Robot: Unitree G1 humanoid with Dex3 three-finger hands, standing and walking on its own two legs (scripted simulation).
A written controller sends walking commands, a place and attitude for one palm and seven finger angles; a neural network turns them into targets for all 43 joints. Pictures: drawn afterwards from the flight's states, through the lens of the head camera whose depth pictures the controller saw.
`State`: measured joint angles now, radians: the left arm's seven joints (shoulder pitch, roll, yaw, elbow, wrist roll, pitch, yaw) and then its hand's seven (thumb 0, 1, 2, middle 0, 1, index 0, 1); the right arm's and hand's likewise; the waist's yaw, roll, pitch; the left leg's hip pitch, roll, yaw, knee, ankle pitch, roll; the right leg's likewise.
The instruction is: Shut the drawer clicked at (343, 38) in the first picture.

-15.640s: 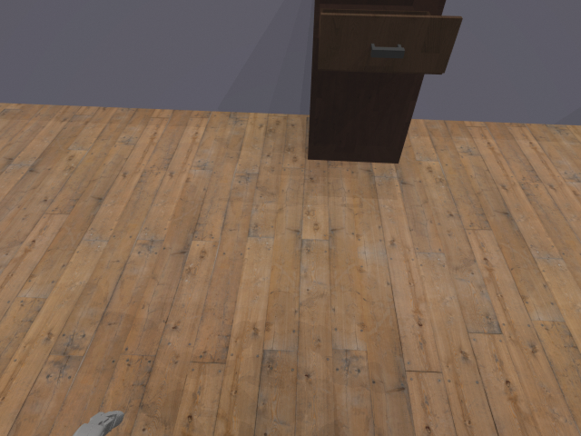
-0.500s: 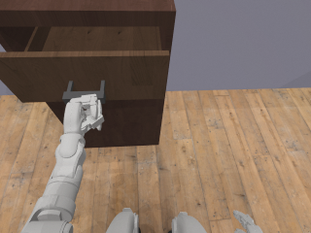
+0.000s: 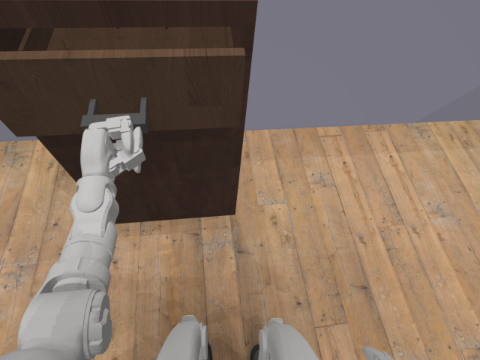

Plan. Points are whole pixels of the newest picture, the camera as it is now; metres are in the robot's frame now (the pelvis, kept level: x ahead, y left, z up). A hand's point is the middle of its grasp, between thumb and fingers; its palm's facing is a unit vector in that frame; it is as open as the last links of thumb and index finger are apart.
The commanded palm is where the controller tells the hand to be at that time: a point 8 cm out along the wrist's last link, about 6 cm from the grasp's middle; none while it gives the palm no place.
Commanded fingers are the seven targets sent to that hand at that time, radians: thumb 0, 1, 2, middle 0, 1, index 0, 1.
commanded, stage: push the drawer shut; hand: left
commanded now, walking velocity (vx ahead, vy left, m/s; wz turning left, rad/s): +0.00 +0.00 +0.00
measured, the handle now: (117, 114) +0.52 +0.21 +0.05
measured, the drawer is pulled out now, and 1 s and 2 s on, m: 0.07 0.00 0.00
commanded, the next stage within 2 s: pull the fist back off the drawer in 0.74 s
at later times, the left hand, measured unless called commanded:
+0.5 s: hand (143, 116) +0.52 +0.16 +0.05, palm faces +0.08 -1.00 -0.03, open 3.0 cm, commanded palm +0.51 +0.20 +0.06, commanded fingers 0.00 0.90 0.90 -1.40 -1.60 -1.40 -1.60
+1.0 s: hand (141, 117) +0.52 +0.17 +0.05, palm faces +0.09 -0.99 -0.06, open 2.7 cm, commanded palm +0.53 +0.19 +0.06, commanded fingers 0.00 0.90 0.90 -1.40 -1.60 -1.40 -1.60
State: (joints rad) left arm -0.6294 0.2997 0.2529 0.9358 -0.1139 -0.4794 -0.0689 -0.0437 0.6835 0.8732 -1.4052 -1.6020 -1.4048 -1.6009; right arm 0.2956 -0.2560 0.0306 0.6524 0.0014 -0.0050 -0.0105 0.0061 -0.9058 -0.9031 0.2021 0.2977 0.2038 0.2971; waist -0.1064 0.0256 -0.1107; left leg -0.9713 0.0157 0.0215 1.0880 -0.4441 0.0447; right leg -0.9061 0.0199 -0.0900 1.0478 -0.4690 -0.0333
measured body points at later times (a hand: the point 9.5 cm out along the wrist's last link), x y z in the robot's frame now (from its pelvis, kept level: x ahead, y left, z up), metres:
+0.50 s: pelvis +0.00 +0.01 -0.01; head +0.14 +0.03 +0.42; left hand +0.51 +0.22 +0.06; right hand +0.00 -0.26 -0.12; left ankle +0.04 +0.09 -0.66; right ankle +0.02 -0.10 -0.66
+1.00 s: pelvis -0.02 +0.01 -0.02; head +0.13 +0.04 +0.41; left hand +0.51 +0.22 +0.05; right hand -0.02 -0.26 -0.12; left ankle +0.04 +0.09 -0.66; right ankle +0.02 -0.10 -0.66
